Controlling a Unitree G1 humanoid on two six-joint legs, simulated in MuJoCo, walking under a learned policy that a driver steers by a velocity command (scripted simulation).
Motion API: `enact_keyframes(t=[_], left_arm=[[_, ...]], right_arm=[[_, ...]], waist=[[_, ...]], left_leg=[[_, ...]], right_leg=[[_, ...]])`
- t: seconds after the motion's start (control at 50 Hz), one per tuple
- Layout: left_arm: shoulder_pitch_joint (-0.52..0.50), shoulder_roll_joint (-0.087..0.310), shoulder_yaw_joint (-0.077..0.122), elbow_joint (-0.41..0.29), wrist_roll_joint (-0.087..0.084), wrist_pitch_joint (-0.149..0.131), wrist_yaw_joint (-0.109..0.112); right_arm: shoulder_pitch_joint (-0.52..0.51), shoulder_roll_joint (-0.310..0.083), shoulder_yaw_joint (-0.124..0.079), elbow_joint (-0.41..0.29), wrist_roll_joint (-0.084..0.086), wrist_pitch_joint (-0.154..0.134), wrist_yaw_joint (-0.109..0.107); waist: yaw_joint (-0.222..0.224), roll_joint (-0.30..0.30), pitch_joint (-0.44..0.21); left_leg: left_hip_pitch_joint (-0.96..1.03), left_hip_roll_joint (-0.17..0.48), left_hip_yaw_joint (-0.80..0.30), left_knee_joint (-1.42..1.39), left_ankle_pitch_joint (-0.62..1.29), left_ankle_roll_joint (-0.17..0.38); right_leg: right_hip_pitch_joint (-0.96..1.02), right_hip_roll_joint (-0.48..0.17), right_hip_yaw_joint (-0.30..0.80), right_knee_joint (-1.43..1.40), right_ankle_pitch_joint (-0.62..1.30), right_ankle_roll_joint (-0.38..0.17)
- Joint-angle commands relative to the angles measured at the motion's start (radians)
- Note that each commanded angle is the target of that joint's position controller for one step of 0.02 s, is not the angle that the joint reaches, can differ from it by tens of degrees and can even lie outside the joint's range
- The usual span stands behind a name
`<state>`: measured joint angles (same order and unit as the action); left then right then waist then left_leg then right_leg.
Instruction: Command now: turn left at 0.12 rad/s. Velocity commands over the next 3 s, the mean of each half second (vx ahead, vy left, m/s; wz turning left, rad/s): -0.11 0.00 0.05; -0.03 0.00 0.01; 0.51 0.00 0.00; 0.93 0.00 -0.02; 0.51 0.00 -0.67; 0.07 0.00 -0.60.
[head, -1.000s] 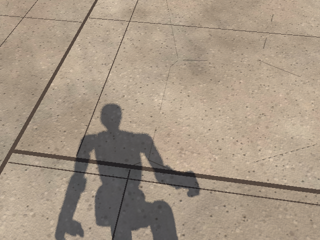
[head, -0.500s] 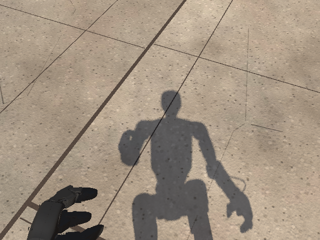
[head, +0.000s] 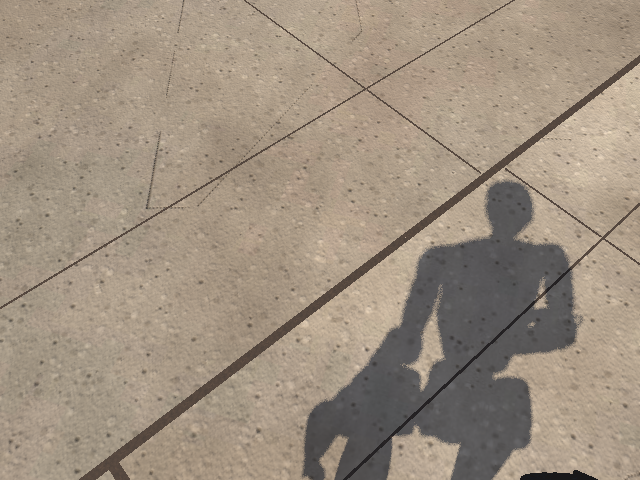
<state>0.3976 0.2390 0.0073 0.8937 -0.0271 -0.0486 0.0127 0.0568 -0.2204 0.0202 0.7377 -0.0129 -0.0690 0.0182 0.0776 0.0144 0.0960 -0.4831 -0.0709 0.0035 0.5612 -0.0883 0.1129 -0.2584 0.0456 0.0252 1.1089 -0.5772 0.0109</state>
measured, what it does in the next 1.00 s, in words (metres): walks backwards: right foot, then left foot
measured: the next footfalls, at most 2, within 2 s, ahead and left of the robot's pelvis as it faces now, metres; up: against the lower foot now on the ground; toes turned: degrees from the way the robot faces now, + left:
right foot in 0.38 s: +0.04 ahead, -0.16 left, +0.00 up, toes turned +2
left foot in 0.78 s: -0.09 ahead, +0.03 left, +0.00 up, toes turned -2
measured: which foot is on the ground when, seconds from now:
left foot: down 0.00-0.40, up 0.42-0.76, down 0.78-1.00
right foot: up 0.00-0.36, down 0.38-1.00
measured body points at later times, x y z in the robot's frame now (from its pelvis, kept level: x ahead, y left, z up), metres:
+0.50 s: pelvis -0.02 -0.07 +0.02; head -0.01 -0.10 +0.47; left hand +0.05 +0.20 -0.10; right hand +0.09 -0.34 -0.12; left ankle +0.04 +0.06 -0.67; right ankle -0.01 -0.16 -0.72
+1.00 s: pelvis -0.07 -0.07 +0.02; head -0.08 -0.06 +0.47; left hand -0.04 +0.18 -0.13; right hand -0.06 -0.31 -0.13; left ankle -0.13 +0.03 -0.72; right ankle +0.00 -0.16 -0.72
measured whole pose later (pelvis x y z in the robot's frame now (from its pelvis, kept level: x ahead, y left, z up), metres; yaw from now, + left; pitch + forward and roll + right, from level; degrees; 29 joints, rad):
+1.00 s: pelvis -0.07 -0.07 +0.02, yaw +1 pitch -2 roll +0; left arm 0.24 0.22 0.02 1.03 0.01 0.02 0.02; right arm 0.30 -0.17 -0.01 1.09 -0.01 0.01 -0.04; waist 0.02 -0.02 0.01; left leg -0.05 -0.06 -0.04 0.37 -0.28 0.04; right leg -0.25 0.04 0.00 0.38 -0.10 -0.04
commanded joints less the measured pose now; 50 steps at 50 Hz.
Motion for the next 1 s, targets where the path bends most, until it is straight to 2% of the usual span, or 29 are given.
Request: enact_keyframes(t=[0.02, 0.04, 0.1, 0.2, 0.28, 0.32, 0.34, 0.36, 0.38, 0.4, 0.42, 0.44, 0.46, 0.48, 0.5, 0.52, 0.56, 0.62, 0.66, 0.7, 0.74, 0.76, 0.78, 0.8, 0.82, 0.84, 0.86, 0.9, 1.0], left_arm=[[0.034, 0.143, 0.027, -0.054, 0.036, 0.032, 0.016], [0.047, 0.129, 0.026, -0.048, 0.046, 0.05, 0.014], [0.044, 0.084, 0.032, -0.059, 0.037, 0.091, 0.017], [-0.066, 0.094, 0.055, -0.105, 0.035, 0.15, 0.03], [-0.105, 0.082, 0.043, -0.11, 0.042, 0.165, 0.021], [-0.103, 0.091, 0.044, -0.104, 0.038, 0.16, 0.018], [-0.078, 0.09, 0.044, -0.094, 0.038, 0.153, 0.017], [-0.054, 0.09, 0.045, -0.083, 0.041, 0.142, 0.016], [-0.08, 0.106, 0.044, -0.092, 0.05, 0.127, 0.016], [-0.13, 0.172, 0.049, -0.134, 0.062, 0.118, 0.016], [-0.167, 0.252, 0.069, -0.155, 0.071, 0.112, 0.016], [-0.191, 0.197, 0.055, -0.143, 0.08, 0.1, 0.019], [-0.289, 0.167, 0.045, -0.147, 0.071, 0.089, 0.021], [-0.347, 0.153, 0.044, -0.162, 0.063, 0.084, 0.02], [-0.355, 0.136, 0.043, -0.168, 0.052, 0.078, 0.025], [-0.336, 0.107, 0.035, -0.167, 0.045, 0.074, 0.026], [-0.265, 0.082, 0.027, -0.136, 0.034, 0.065, 0.031], [-0.166, 0.094, 0.027, -0.076, 0.038, 0.062, 0.037], [-0.142, 0.118, 0.034, -0.052, 0.047, 0.069, 0.034], [-0.133, 0.135, 0.041, -0.032, 0.051, 0.075, 0.031], [-0.147, 0.143, 0.047, -0.015, 0.041, 0.076, 0.029], [-0.138, 0.136, 0.048, -0.007, 0.039, 0.074, 0.027], [-0.135, 0.113, 0.044, -0.007, 0.033, 0.067, 0.021], [-0.15, 0.076, 0.038, -0.009, 0.018, 0.061, 0.016], [-0.203, 0.07, 0.034, 0.004, 0.022, 0.061, 0.015], [-0.218, 0.066, 0.033, 0.015, 0.029, 0.061, 0.014], [-0.211, 0.072, 0.034, 0.029, 0.034, 0.06, 0.012], [-0.189, 0.081, 0.035, 0.055, 0.041, 0.058, 0.008], [-0.156, 0.05, 0.023, 0.12, 0.039, 0.058, 0.009]], right_arm=[[0.141, -0.089, -0.029, -0.008, 0.026, 0.011, -0.041], [0.144, -0.1, -0.031, 0.006, 0.02, 0.021, -0.047], [0.142, -0.157, -0.055, 0.02, 0.002, 0.036, -0.04], [0.084, -0.142, -0.062, 0.014, -0.01, 0.078, -0.043], [0.077, -0.135, -0.068, 0.023, -0.025, 0.1, -0.04], [0.103, -0.158, -0.079, 0.039, -0.025, 0.115, -0.037], [0.11, -0.175, -0.087, 0.047, -0.019, 0.125, -0.039], [0.129, -0.185, -0.092, 0.059, -0.01, 0.134, -0.044], [0.197, -0.171, -0.095, 0.083, -0.009, 0.139, -0.046], [0.271, -0.087, -0.077, 0.075, -0.003, 0.139, -0.046], [0.124, -0.141, -0.097, 0.049, -0.024, 0.147, -0.056], [0.087, -0.152, -0.106, 0.049, -0.019, 0.148, -0.051], [0.141, -0.151, -0.114, 0.078, -0.005, 0.147, -0.042], [0.202, -0.158, -0.119, 0.109, -0.001, 0.143, -0.038], [0.23, -0.165, -0.124, 0.133, -0.006, 0.141, -0.038], [0.242, -0.16, -0.125, 0.15, -0.01, 0.138, -0.04], [0.211, -0.131, -0.116, 0.153, -0.008, 0.138, -0.045], [0.181, -0.1, -0.096, 0.164, 0.002, 0.142, -0.053], [0.178, -0.095, -0.088, 0.176, 0.013, 0.139, -0.059], [0.215, -0.098, -0.086, 0.204, 0.022, 0.133, -0.066], [0.308, -0.08, -0.079, 0.256, 0.022, 0.121, -0.07], [0.332, -0.087, -0.078, 0.276, 0.015, 0.112, -0.072], [0.331, -0.109, -0.078, 0.28, 0.0, 0.101, -0.073], [0.286, -0.132, -0.078, 0.284, -0.002, 0.096, -0.067], [0.24, -0.066, -0.057, 0.279, -0.004, 0.086, -0.058], [0.221, -0.051, -0.047, 0.28, -0.007, 0.074, -0.057], [0.219, -0.074, -0.051, 0.289, -0.006, 0.068, -0.059], [0.238, -0.085, -0.05, 0.308, 0.0, 0.063, -0.065], [0.276, -0.053, -0.043, 0.339, 0.0, 0.07, -0.066]], waist=[[-0.091, 0.036, -0.267], [-0.069, 0.036, -0.24], [-0.036, 0.031, -0.277], [-0.024, 0.092, -0.251], [-0.049, 0.167, -0.223], [-0.078, 0.191, -0.199], [-0.073, 0.177, -0.183], [-0.07, 0.144, -0.155], [-0.093, 0.014, -0.1], [-0.139, -0.254, -0.111], [-0.051, -0.317, -0.01], [-0.077, -0.167, 0.019], [-0.15, -0.13, 0.013], [-0.18, -0.124, -0.02], [-0.175, -0.141, -0.042], [-0.157, -0.126, -0.068], [-0.115, -0.12, -0.074], [-0.056, -0.158, -0.091], [-0.035, -0.179, -0.088], [-0.037, -0.18, -0.086], [-0.083, -0.139, -0.099], [-0.082, -0.115, -0.111], [-0.066, -0.065, -0.133], [-0.038, 0.052, -0.102], [-0.055, 0.051, -0.066], [-0.054, 0.059, -0.052], [-0.05, 0.072, -0.049], [-0.048, 0.076, -0.036], [-0.061, 0.014, 0.007]], left_leg=[[0.495, 0.367, -0.3, -0.106, 1.14, 0.194], [0.41, 0.342, -0.26, -0.136, 1.118, 0.183], [0.31, 0.324, -0.183, -0.163, 1.104, 0.177], [0.192, 0.295, -0.13, -0.188, 0.788, 0.167], [0.149, 0.273, -0.175, -0.25, 0.259, 0.118], [0.161, 0.283, -0.231, -0.27, 0.028, 0.101], [0.145, 0.28, -0.244, -0.269, -0.078, 0.08], [0.098, 0.264, -0.246, -0.251, -0.187, 0.045], [0.045, 0.206, -0.206, -0.159, -0.303, -0.011], [-0.034, 0.063, -0.067, 0.096, -0.436, -0.077], [-0.04, -0.056, -0.073, 0.281, -0.515, -0.09], [0.061, -0.056, -0.19, 0.421, -0.415, -0.074], [0.082, -0.078, -0.196, 0.498, -0.33, -0.066], [0.092, -0.077, -0.182, 0.535, -0.283, -0.075], [0.075, -0.072, -0.162, 0.571, -0.264, -0.088], [0.067, -0.067, -0.157, 0.58, -0.268, -0.105], [0.026, -0.032, -0.145, 0.491, -0.281, -0.136], [0.075, 0.019, -0.076, 0.243, -0.352, -0.161], [0.148, 0.019, -0.045, 0.099, -0.411, -0.146], [0.204, 0.014, -0.032, -0.039, -0.396, -0.122], [0.333, 0.019, -0.015, -0.273, -0.188, -0.091], [0.417, 0.05, -0.053, -0.338, -0.093, -0.073], [0.484, 0.122, -0.129, -0.32, -0.093, -0.054], [0.382, 0.176, -0.191, -0.277, -0.119, -0.023], [0.271, 0.196, -0.205, -0.31, -0.169, -0.02], [0.223, 0.191, -0.201, -0.334, -0.201, -0.036], [0.208, 0.176, -0.191, -0.344, -0.222, -0.046], [0.209, 0.162, -0.18, -0.343, -0.23, -0.049], [0.209, 0.15, -0.171, -0.329, -0.283, -0.036]], right_leg=[[-0.25, -0.053, 0.063, 0.078, 0.033, 0.007], [-0.202, -0.046, 0.049, 0.056, 0.055, 0.012], [-0.138, 0.004, 0.025, 0.064, 0.095, 0.02], [-0.145, 0.014, 0.024, 0.05, 0.142, 0.024], [-0.054, -0.026, -0.012, -0.189, 0.193, 0.004], [-0.011, -0.027, -0.031, -0.332, 0.177, -0.018], [0.037, -0.022, -0.05, -0.445, 0.198, -0.037], [0.101, -0.014, -0.057, -0.588, 0.225, -0.06], [0.1, -0.064, 0.051, -0.747, 0.218, -0.08], [0.081, -0.337, 0.382, -0.881, 0.165, -0.125], [-0.215, -0.449, 0.481, -0.969, 0.254, -0.223], [-0.299, -0.362, 0.407, -0.969, 0.242, -0.21], [-0.294, -0.283, 0.294, -0.943, 0.257, -0.177], [-0.231, -0.232, 0.221, -0.917, 0.305, -0.151], [-0.156, -0.216, 0.187, -0.898, 0.354, -0.157], [-0.086, -0.21, 0.173, -0.883, 0.385, -0.168], [0.047, -0.228, 0.185, -0.869, 0.405, -0.193], [0.176, -0.239, 0.226, -0.857, 0.374, -0.199], [0.183, -0.241, 0.246, -0.845, 0.381, -0.204], [0.185, -0.246, 0.265, -0.829, 0.451, -0.208], [0.144, -0.226, 0.242, -0.804, 0.519, -0.172], [0.09, -0.213, 0.235, -0.802, 0.5, -0.136], [0.026, -0.187, 0.209, -0.785, 0.462, -0.099], [0.038, -0.106, 0.125, -0.792, 0.404, -0.074], [0.103, -0.084, 0.097, -0.779, 0.429, -0.065], [0.149, -0.09, 0.098, -0.766, 0.463, -0.068], [0.169, -0.096, 0.098, -0.758, 0.476, -0.073], [0.156, -0.106, 0.103, -0.757, 0.47, -0.079], [0.093, -0.102, 0.11, -0.783, 0.401, -0.062]])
